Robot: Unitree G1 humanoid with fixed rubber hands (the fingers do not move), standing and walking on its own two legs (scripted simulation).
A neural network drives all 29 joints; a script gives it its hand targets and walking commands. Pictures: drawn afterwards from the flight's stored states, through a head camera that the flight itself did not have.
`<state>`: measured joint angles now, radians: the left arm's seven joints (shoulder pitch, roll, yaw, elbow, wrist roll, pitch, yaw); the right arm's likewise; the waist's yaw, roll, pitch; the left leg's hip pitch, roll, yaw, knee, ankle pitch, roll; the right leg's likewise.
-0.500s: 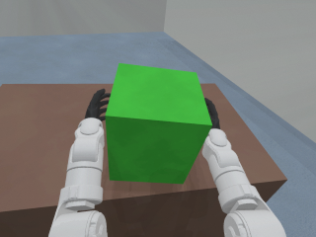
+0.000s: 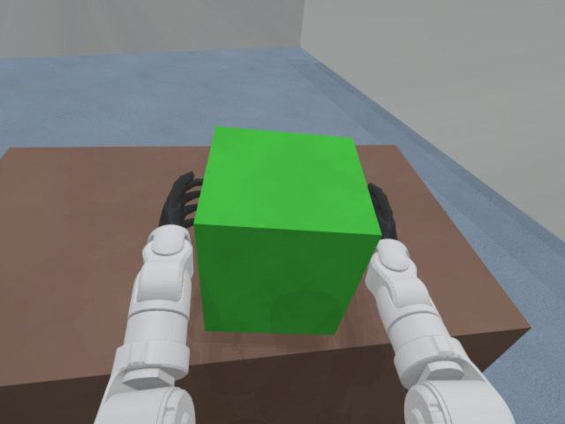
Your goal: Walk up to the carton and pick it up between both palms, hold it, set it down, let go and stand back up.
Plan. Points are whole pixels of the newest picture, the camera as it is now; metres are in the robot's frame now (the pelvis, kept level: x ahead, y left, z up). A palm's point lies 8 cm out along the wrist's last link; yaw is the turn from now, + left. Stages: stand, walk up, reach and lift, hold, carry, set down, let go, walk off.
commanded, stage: set down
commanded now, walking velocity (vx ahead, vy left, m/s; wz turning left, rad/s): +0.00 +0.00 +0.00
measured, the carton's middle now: (278, 235) +0.39 +0.03 +0.09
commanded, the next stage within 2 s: none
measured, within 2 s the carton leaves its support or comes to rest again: rests again in 1.72 s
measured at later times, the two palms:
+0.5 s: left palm (183, 243) +0.38 +0.17 +0.08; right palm (376, 253) +0.37 -0.13 +0.08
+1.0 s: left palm (182, 242) +0.40 +0.18 +0.06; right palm (367, 251) +0.39 -0.12 +0.07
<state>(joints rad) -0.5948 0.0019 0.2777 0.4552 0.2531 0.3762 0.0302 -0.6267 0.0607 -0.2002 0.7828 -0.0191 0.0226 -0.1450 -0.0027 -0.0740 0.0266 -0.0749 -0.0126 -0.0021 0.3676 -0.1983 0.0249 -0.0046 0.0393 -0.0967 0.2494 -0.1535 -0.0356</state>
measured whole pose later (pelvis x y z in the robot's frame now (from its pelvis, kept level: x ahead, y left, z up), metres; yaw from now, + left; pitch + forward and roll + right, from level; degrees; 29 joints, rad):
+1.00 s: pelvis +0.02 +0.01 +0.00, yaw -2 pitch +0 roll -2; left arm -0.64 -0.01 0.35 0.80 0.26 0.11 0.04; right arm -0.63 0.10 -0.41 0.94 -0.21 -0.12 -0.11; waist 0.04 -0.04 0.00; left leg -0.16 -0.01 0.02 0.37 -0.22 0.03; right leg -0.09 0.04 -0.07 0.24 -0.16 -0.03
